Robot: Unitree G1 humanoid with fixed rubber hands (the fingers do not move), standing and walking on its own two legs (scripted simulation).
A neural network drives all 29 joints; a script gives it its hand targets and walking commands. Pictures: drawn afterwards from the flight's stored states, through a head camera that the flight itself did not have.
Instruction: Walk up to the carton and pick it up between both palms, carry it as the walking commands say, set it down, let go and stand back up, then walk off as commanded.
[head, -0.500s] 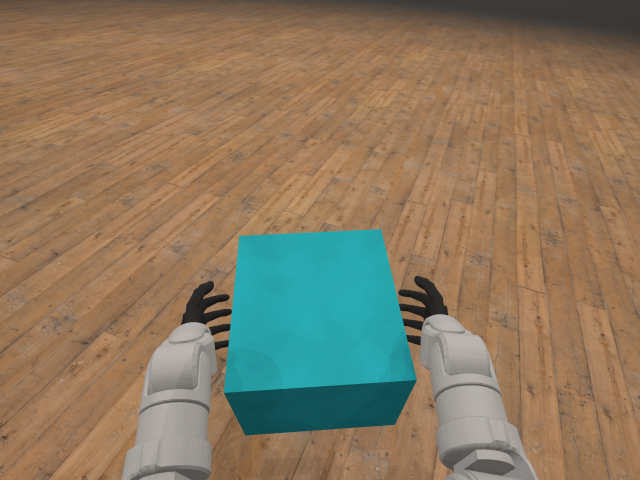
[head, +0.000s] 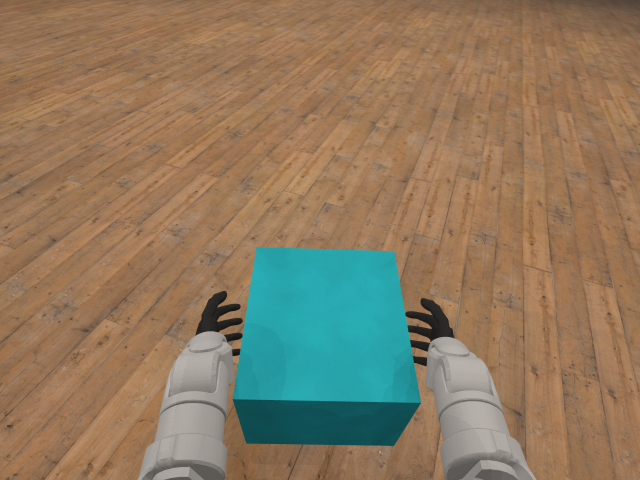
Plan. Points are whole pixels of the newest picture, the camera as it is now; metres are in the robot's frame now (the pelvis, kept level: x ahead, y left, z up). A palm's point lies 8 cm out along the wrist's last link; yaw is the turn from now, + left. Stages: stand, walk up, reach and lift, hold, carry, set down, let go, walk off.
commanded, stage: set down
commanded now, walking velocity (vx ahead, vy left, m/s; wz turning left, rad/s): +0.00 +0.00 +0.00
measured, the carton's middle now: (323, 343) +0.36 +0.01 -0.07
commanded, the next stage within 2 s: none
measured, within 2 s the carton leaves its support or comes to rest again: neither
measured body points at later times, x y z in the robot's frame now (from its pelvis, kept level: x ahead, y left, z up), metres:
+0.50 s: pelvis +0.02 -0.02 -0.01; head +0.13 -0.01 +0.42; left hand +0.32 +0.18 -0.08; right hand +0.35 -0.14 -0.08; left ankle +0.07 +0.08 -0.73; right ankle +0.02 -0.13 -0.73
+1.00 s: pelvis -0.05 -0.03 -0.09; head +0.17 +0.00 +0.30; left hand +0.35 +0.19 -0.16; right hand +0.39 -0.12 -0.16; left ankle +0.07 +0.08 -0.73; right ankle +0.02 -0.13 -0.73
